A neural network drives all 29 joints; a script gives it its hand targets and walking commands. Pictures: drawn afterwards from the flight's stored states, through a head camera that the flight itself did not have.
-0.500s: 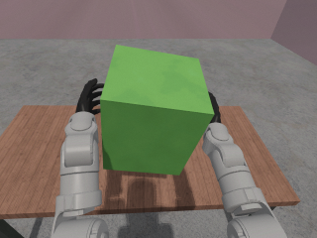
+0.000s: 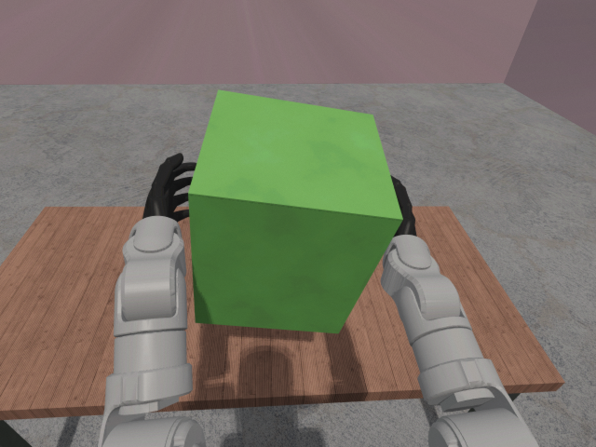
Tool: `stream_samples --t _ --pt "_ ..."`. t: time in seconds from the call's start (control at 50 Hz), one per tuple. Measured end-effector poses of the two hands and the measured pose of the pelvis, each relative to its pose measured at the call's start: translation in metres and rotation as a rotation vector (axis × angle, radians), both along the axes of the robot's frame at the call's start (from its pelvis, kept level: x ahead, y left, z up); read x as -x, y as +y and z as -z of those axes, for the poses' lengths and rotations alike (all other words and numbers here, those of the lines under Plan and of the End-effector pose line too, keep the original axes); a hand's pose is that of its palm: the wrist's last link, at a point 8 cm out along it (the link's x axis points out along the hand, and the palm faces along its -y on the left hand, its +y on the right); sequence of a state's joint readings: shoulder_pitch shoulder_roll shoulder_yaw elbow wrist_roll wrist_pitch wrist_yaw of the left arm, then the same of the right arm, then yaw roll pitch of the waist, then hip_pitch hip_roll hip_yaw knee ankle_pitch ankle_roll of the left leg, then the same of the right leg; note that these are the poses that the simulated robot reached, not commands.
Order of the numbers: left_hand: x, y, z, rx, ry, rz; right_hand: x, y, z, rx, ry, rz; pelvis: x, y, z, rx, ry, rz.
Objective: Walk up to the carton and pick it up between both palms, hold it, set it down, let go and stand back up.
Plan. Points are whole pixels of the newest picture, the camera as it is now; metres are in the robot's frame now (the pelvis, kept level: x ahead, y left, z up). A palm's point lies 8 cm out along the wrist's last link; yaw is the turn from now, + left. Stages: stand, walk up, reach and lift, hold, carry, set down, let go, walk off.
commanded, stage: hold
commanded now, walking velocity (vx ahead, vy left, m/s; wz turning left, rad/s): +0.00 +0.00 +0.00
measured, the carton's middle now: (282, 220) +0.40 +0.00 +0.16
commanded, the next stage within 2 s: none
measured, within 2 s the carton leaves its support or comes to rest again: neither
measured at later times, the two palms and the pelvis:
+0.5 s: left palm (167, 217) +0.36 +0.15 +0.19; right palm (398, 234) +0.36 -0.15 +0.16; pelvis +0.00 +0.00 +0.00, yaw +0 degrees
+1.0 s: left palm (166, 219) +0.36 +0.15 +0.19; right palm (394, 236) +0.36 -0.15 +0.16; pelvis +0.00 +0.00 +0.00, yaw +0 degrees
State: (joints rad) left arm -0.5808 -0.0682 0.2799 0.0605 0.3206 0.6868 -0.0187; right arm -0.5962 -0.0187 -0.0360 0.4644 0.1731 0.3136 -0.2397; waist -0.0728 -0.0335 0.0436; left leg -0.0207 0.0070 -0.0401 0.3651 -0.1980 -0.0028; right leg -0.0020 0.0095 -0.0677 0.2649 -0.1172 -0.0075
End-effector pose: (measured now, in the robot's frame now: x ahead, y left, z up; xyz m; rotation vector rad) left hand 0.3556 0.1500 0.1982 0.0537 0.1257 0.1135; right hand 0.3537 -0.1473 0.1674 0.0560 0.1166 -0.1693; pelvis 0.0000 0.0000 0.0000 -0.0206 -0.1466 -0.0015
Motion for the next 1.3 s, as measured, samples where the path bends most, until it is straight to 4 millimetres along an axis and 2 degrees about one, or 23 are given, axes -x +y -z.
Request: stream_samples --t 0.22,0.44,0.62,0.84,1.04,1.22,1.3 --pt "-0.008 0.000 0.005 -0.010 0.050 -0.003 -0.007 0.000 0.009 0.014 0.050 -0.007 0.003 -0.002 0.000 -0.008 -0.001 0.006" --pt "-0.004 -0.003 0.001 0.005 0.009 -0.001 -0.004 -0.003 -0.001 0.011 0.007 -0.001 -0.002 -0.004 0.000 -0.002 -0.004 -0.001" --pt "-0.006 -0.002 0.010 -0.010 0.055 0.001 -0.004 -0.001 0.012 0.013 0.054 -0.002 0.001 -0.003 0.000 -0.005 -0.006 0.003" --pt "-0.003 -0.001 -0.002 0.002 0.007 -0.001 -0.002 -0.001 -0.002 0.010 0.005 0.003 0.001 -0.003 0.000 -0.004 -0.005 0.001" --pt "-0.009 0.000 0.009 -0.006 0.054 -0.001 -0.007 0.000 0.011 0.013 0.051 -0.003 0.002 -0.003 0.000 -0.006 0.000 0.003" --pt "-0.003 -0.002 -0.001 0.003 -0.002 -0.004 -0.004 -0.002 -0.002 0.004 -0.006 0.000 -0.002 -0.002 0.000 0.001 -0.003 -0.002" --pt "-0.004 -0.001 0.002 0.002 0.026 -0.001 -0.003 -0.001 0.001 0.021 0.023 0.003 -0.002 -0.003 0.000 -0.004 -0.015 0.003"
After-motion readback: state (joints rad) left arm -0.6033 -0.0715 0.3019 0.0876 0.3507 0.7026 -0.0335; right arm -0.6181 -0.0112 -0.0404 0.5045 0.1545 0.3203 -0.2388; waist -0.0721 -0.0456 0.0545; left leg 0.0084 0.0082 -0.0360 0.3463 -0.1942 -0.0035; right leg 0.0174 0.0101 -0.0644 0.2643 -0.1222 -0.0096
